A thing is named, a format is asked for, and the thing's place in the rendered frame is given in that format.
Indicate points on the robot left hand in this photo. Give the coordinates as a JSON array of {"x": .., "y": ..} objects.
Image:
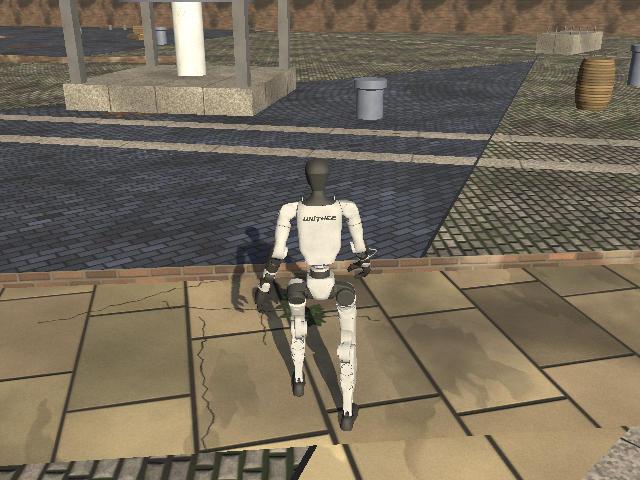
[{"x": 259, "y": 300}]

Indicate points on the robot right upper arm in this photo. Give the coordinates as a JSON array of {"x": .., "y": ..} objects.
[{"x": 350, "y": 211}]

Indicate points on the robot right forearm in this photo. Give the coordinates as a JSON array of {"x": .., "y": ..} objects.
[{"x": 363, "y": 257}]

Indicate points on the robot left forearm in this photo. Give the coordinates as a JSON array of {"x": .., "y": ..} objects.
[{"x": 270, "y": 271}]

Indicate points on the robot left upper arm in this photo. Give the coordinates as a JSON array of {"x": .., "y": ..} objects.
[{"x": 286, "y": 213}]

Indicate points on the left robot thigh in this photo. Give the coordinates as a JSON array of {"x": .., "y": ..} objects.
[{"x": 297, "y": 294}]

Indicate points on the robot right hand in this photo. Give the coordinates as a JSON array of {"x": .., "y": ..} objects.
[{"x": 364, "y": 273}]

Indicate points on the robot right shin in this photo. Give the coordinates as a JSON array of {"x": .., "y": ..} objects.
[{"x": 348, "y": 380}]

